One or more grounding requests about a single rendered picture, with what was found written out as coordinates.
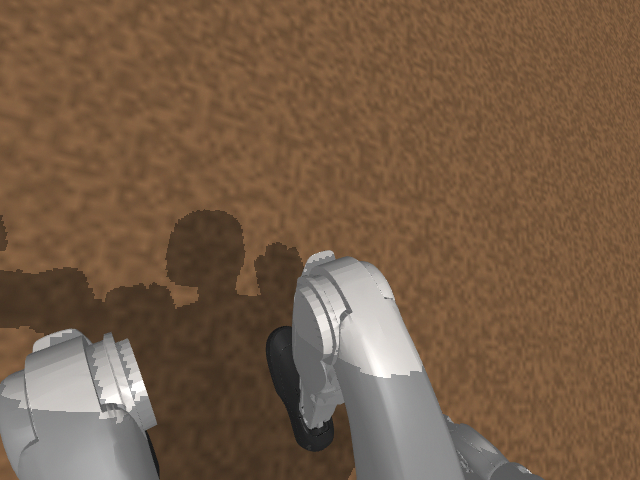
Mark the right robot arm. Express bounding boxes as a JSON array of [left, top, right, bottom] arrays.
[[490, 462, 544, 480]]

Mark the right robot foot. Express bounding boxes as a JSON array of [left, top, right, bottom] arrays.
[[266, 326, 334, 452]]

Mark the right robot hand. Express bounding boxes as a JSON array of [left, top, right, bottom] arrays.
[[443, 414, 509, 480]]

